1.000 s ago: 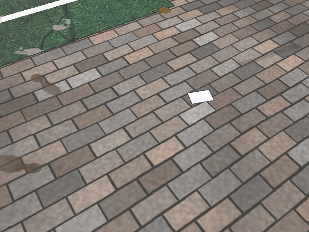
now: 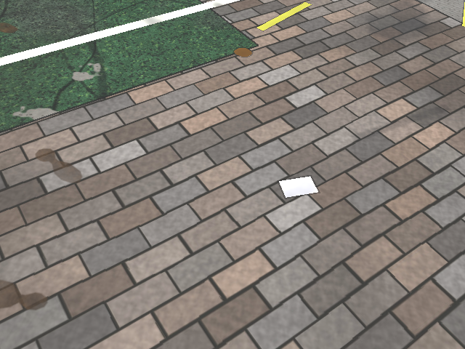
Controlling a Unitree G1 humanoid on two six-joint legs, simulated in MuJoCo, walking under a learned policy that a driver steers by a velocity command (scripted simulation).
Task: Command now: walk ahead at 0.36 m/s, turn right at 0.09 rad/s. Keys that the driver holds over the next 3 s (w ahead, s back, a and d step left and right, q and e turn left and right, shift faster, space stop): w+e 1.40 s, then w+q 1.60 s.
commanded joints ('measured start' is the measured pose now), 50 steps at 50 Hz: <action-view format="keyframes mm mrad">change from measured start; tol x32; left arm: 1 -104 24 -7 -91 -10 -35 -17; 18 -481 8 -6 -295 5 5 -73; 24 -56 149 63 -185 23 -2 -52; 50 -45 251 61 -278 0 -34 -6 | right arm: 1 351 -147 -52 51 -7 -29 -18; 50 -253 -196 -20 -376 -1 -11 3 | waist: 1 -190 245 67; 50 -22 -58 -5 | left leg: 1 472 208 -340 -307 -189 51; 2 502 393 -677 -439 -339 129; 22 362 255 162 -34 1236 5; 24 215 234 165 399 951 11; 26 -373 -64 -39 992 -232 -27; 45 -475 39 -72 139 292 -107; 50 -67 -40 -75 -47 205 -37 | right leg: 1 -521 -14 -11 309 52 -83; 4 -689 -44 55 732 11 -97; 23 -189 107 -182 180 205 -212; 26 307 -341 791 -132 2 -482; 32 -153 -149 300 -225 485 -290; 50 39 -97 341 20 962 -135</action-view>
